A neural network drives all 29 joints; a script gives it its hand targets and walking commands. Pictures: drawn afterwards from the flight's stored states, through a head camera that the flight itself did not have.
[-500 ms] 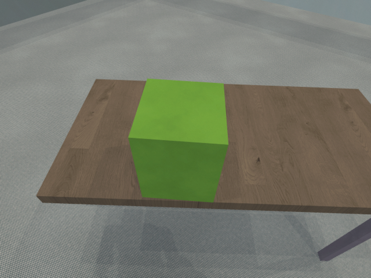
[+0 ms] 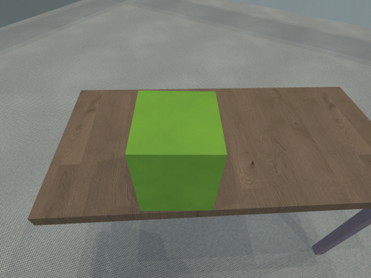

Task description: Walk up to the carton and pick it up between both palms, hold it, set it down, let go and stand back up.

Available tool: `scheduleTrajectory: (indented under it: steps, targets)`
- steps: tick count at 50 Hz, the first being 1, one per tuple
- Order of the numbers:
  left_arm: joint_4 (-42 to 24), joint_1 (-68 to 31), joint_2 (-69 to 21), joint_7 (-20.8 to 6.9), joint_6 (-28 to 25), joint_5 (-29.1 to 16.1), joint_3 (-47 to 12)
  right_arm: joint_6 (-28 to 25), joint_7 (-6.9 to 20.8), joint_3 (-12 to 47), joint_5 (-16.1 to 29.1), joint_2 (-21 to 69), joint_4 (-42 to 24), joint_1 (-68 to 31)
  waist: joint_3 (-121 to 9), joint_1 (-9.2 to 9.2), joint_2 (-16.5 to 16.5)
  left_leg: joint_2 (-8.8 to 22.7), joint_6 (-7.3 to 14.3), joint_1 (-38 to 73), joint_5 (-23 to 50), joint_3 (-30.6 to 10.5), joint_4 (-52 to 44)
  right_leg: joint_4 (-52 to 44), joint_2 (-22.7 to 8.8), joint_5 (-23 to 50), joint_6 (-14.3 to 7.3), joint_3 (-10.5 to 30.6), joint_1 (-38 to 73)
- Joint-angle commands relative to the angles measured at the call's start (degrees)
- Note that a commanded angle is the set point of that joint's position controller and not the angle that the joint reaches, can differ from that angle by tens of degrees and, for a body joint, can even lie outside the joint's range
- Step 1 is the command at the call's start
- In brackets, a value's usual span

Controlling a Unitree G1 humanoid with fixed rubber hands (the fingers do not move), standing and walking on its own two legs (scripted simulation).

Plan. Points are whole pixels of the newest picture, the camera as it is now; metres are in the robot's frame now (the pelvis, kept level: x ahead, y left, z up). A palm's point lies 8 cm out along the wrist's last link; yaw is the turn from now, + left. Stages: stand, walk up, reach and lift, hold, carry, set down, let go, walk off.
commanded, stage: walk up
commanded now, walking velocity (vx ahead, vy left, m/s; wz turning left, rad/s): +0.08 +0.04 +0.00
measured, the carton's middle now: (176, 152) +0.44 +0.01 +0.00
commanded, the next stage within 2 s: stand in 1.08 s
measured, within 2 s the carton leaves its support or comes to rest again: neither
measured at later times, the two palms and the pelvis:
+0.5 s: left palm out of the picture -0.01 +0.27 -0.16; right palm out of the picture +0.08 -0.19 -0.14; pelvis +0.03 +0.03 -0.01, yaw +1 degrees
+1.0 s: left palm out of the picture +0.03 +0.26 -0.15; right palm out of the picture +0.02 -0.19 -0.15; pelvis +0.03 +0.03 +0.00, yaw +0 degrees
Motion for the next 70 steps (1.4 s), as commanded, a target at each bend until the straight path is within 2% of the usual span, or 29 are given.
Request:
scheduleTrajectory:
  steps: [1, 2, 3, 4, 5, 8, 12, 14, 17, 19, 21, 22, 23, 25, 26, 28, 31, 32, 36, 38, 42, 44, 47, 58, 61, 63, 67, 68, 70]
  targets:
    - [-1.5, 5.0, 1.6, 1.2, -1.0, -0.3, -0.1, -0.2, -0.2, -0.3, 0.6, -4.6, -0.7, -2.6, 4.4, 6.45, 7.9, 8.5, 2.5, -13.1, 10.6, -6.4, -1.6, -16.7, -1.1, 18.0, -1.3, 0.5, 12.7]
    - [-2.2, 6.2, 4.7, 1.8, -1.7, 0.1, 0.9, -0.1, -0.1, -0.5, 1.1, -4.0, -0.2, -0.5, 1.3, 6.6, 5.1, 6.4, 0.1, -14.2, 11.4, -3.7, 2.7, -17.0, -5.5, 22.9, -2.1, 4.5, 18.4]
    - [-2.6, 8.2, 10.1, 2.5, -2.3, 0.7, 2.0, 0.2, -0.1, -1.3, 1.1, -5.7, -1.8, -0.4, -3.1, 6.8, -2.2, 4.9, -2.4, -19.0, 1.5, -2.5, 11.2, -19.0, -16.2, 31.2, -4.0, 16.0, 23.9]
    - [-2.7, 9.9, 13.4, 2.9, -2.1, 0.6, 2.3, 0.9, -0.1, -1.5, 1.0, -6.1, -3.0, 0.2, -3.5, 6.34, -10.7, 3.3, -4.4, -20.1, -12.8, -0.8, 19.4, -18.3, -24.5, 45.2, -7.3, 21.5, 21.5]
    - [-1.9, 9.7, 14.5, 3.4, -1.5, 0.3, 2.6, 1.9, -0.4, -1.8, 1.0, -6.0, -3.4, -0.2, -1.9, 6.79, -16.2, 3.4, -4.8, -19.5, -16.9, -1.0, 24.6, -16.6, -25.8, 50.9, -12.5, 22.8, 17.8]
    - [-2.0, 9.6, 9.4, 4.4, -0.8, 0.2, 1.5, 3.5, 0.7, -2.8, 0.4, -7.0, -3.0, -3.7, -0.9, 6.06, -1.7, 3.4, -6.3, -24.3, -16.1, -5.9, 40.1, -14.8, -23.2, 56.8, -12.2, 15.5, 16.4]
    - [-3.9, 1.1, 6.8, 3.1, -0.9, 0.4, 0.3, 5.0, 1.2, -1.9, 0.5, -1.9, -4.3, -2.0, -0.8, 0.62, -13.7, 3.4, -7.9, -17.3, -6.4, -3.7, 34.7, -17.6, -12.6, 41.0, -7.6, 3.2, 3.8]
    - [-0.9, 3.5, 2.6, 2.4, -0.9, 0.6, -1.3, 4.1, 1.6, -1.0, 0.8, -1.2, -5.7, -7.6, -1.1, 2.16, -18.0, 3.0, -7.4, -10.1, -5.4, 0.1, 21.1, -18.9, -4.5, 28.0, -6.6, -0.2, 1.8]
    - [-0.9, 4.1, 8.5, 2.2, -0.3, 0.9, 0.1, 3.7, 0.8, -1.6, 0.7, -5.9, -5.6, -7.1, 2.9, 2.0, -17.0, 2.3, -7.4, -7.5, -1.1, 3.2, 10.9, -16.0, -6.8, 22.4, -7.4, 1.8, 2.0]
    - [-0.2, 7.7, 9.4, 1.7, 0.2, 0.2, 0.8, 3.1, 0.6, -2.2, 0.1, -8.6, -5.1, -5.5, 3.4, 1.49, -6.0, 4.2, -7.5, 1.8, 6.2, 0.2, 5.3, -14.2, -6.4, 9.1, -5.7, 4.9, -6.9]
    - [-0.6, 9.8, 5.3, 1.2, 0.5, -0.2, 0.1, 1.7, 0.8, -1.9, -0.3, -10.3, -5.6, -2.8, 0.3, 1.49, 9.9, 16.5, -5.8, 2.7, 9.0, -14.8, -2.2, -4.9, -2.5, -3.8, -2.4, 1.2, -7.5]
    - [-0.7, 10.8, 1.9, 1.5, 1.4, -0.6, -0.4, 1.6, 0.8, -2.3, 0.4, -13.8, -5.4, -4.8, 2.5, 2.36, 19.3, 20.4, -1.4, -7.6, 4.7, -19.8, -5.8, -3.8, -0.9, -7.2, -1.6, 1.0, -2.3]
    - [-0.9, 9.1, 3.3, 1.5, 2.1, -0.9, -0.2, 1.7, 0.9, -2.0, 0.5, -12.2, -6.4, -8.7, 6.1, 2.52, 21.2, 17.6, -0.7, -13.6, -1.4, -18.4, -7.1, -4.0, -1.3, -3.2, -1.6, 1.7, 1.0]
    - [-0.2, 9.5, 3.5, 0.9, 1.9, -0.3, 0.0, 1.8, 0.8, -1.1, -0.1, -8.3, -8.2, -13.7, 5.9, 4.34, 12.7, 13.7, -1.3, -12.6, -4.5, -12.2, -6.9, -3.4, 0.2, 2.1, -1.7, 0.6, 1.1]
    - [-0.1, 10.3, 4.1, 0.8, 1.8, -0.2, 0.3, 1.8, 0.5, -0.6, 0.3, -7.7, -8.0, -14.4, 4.5, 5.47, 12.4, 12.1, -1.6, -11.9, -3.3, -10.5, -5.0, -6.5, 0.1, 6.3, -1.9, 0.4, 3.2]
    - [0.6, 9.8, 3.6, 1.0, 0.9, 0.3, 0.1, 1.6, 0.6, -0.8, 1.0, -7.7, -7.6, -12.3, 3.3, 3.98, 6.2, 9.6, -2.0, -9.5, 1.6, -8.2, -1.9, -11.7, -0.7, 12.9, -1.7, 1.6, 5.7]
    - [-0.2, 8.8, 6.8, 1.4, -0.2, -0.1, 0.5, 1.6, 0.6, -0.7, 1.3, -7.3, -6.8, -10.3, 0.2, 2.62, 5.9, 9.4, -2.2, -7.2, 1.8, -8.4, -0.6, -16.0, -3.9, 14.4, -2.1, 6.4, 8.2]
    - [0.4, 8.4, 5.6, 1.3, -0.2, -0.3, 0.2, 1.7, 0.5, -0.5, 1.3, -5.5, -6.1, -10.1, 1.9, 2.78, 0.3, 8.4, -2.0, -5.1, 2.5, -7.5, -0.7, -16.6, -3.2, 13.2, -2.2, 6.5, 4.7]
    - [0.7, 8.1, 3.7, 1.4, -0.1, -0.3, -0.4, 1.9, 0.4, -1.1, 0.9, -7.0, -4.3, -7.7, 2.6, 2.12, -6.0, 8.7, -2.5, -2.5, 5.0, -7.9, 0.4, -19.0, -2.3, 11.0, -1.8, 5.1, 4.0]
    - [0.8, 7.8, 2.5, 1.5, -0.1, -0.4, -0.5, 1.6, 0.6, -1.0, 1.0, -7.0, -4.2, -8.3, 3.2, 2.42, -1.7, 8.4, -2.2, -4.7, 3.7, -7.0, 0.0, -18.6, -2.6, 11.8, -1.6, 5.6, 4.9]
    - [0.5, 7.1, 4.9, 1.6, -0.2, -1.0, 0.3, 1.5, 0.7, -0.5, 1.0, -4.9, -3.6, -9.1, 3.3, 3.24, -2.3, 7.9, -3.1, -5.4, 3.9, -6.4, 0.3, -20.0, -3.5, 10.1, -2.0, 6.3, 5.3]
    - [0.6, 6.7, 5.1, 1.6, -0.2, -0.6, 0.4, 1.3, 0.6, -0.8, 1.0, -6.2, -3.1, -8.0, 2.5, 2.78, 0.8, 7.5, -3.7, -5.2, 5.0, -5.9, 0.5, -19.2, -3.8, 11.1, -2.5, 6.6, 5.8]
    - [1.3, 6.6, 5.0, 1.6, 0.0, -0.8, 0.4, 1.4, 0.6, -0.5, 0.8, -5.1, -2.4, -7.3, 4.2, 2.78, -1.8, 7.0, -3.9, -7.6, 3.7, -5.9, -0.1, -19.3, -3.1, 10.2, -2.7, 6.0, 6.1]
    - [1.6, 6.2, 4.4, 1.4, -0.3, -0.8, 0.1, 1.4, 0.4, -0.7, 0.5, -4.9, -1.5, -4.9, 1.9, 2.49, 2.1, 7.5, -3.8, -5.9, 5.1, -5.8, 0.3, -18.8, -3.5, 10.6, -2.8, 5.8, 6.2]
    - [2.1, 5.2, 3.4, 1.5, -0.6, -0.7, -0.2, 1.4, 0.3, -0.8, 0.8, -4.4, -1.0, -4.5, 3.2, 1.81, -3.4, 7.3, -4.0, -5.4, 5.2, -6.2, 1.0, -19.5, -3.2, 10.8, -2.4, 5.7, 4.3]
    - [2.3, 5.6, 2.8, 1.5, -0.5, -0.7, -0.4, 1.5, 0.3, -0.7, 0.7, -4.7, -1.1, -5.2, 3.7, 2.06, 0.9, 7.2, -3.7, -6.2, 5.2, -6.0, 1.0, -19.6, -3.5, 9.9, -2.6, 6.4, 4.0]
    - [2.8, 6.6, 4.5, 1.6, -0.6, -0.7, 0.3, 1.3, 0.3, -0.5, 0.8, -3.1, -0.3, -3.9, 3.2, 2.18, -0.3, 8.0, -4.2, -4.7, 7.7, -5.8, 0.7, -18.2, -3.0, 12.9, -2.3, 5.6, 5.0]
    - [-32.8, -53.2, 16.0, 0.5, 4.7, -3.2, 2.4, 6.8, 1.7, -1.3, 5.1, -14.9, -36.0, -67.8, -2.9, 3.26, -1.7, 2.0, -3.9, -19.4, -9.4, -2.3, 9.9, -9.1, 1.0, -2.1, -0.5, 2.2, -16.0]
    - [-22.3, -38.9, 10.8, 1.7, 18.1, -3.6, 1.4, 20.0, 0.3, -2.7, 3.3, -12.5, -23.8, -51.2, -3.7, 1.42, -0.7, 1.5, -3.5, -18.4, -19.3, 1.2, 15.0, -5.7, -0.2, -14.3, -2.2, 1.3, -13.3]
